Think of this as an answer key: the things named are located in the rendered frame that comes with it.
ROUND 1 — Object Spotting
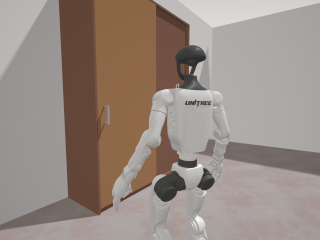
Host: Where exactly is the robot torso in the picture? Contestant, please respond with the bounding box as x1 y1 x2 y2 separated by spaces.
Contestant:
166 84 213 191

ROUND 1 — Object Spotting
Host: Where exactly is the right robot upper arm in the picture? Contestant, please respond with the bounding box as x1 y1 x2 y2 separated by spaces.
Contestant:
209 90 230 140

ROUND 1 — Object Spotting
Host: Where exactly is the robot left hand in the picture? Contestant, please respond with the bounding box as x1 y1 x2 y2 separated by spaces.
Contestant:
112 176 133 211

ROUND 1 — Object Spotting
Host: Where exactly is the left robot thigh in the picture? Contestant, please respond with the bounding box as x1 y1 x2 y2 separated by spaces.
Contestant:
149 173 180 240

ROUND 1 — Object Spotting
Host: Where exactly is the left robot forearm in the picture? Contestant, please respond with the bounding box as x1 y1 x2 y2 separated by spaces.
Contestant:
120 130 152 183

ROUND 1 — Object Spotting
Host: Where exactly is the wardrobe door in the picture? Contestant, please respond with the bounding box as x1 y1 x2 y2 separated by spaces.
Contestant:
94 0 157 209
156 8 187 176

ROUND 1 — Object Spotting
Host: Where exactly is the right robot forearm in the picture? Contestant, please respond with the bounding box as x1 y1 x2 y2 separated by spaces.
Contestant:
212 134 230 165

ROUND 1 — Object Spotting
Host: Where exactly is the handle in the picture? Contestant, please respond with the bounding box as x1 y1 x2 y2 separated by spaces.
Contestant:
104 105 110 124

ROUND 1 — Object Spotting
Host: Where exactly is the left robot upper arm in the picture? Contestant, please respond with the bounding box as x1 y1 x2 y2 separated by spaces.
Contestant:
145 88 176 148

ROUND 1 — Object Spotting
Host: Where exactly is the robot right hand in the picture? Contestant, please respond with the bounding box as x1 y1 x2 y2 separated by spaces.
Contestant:
208 160 223 183

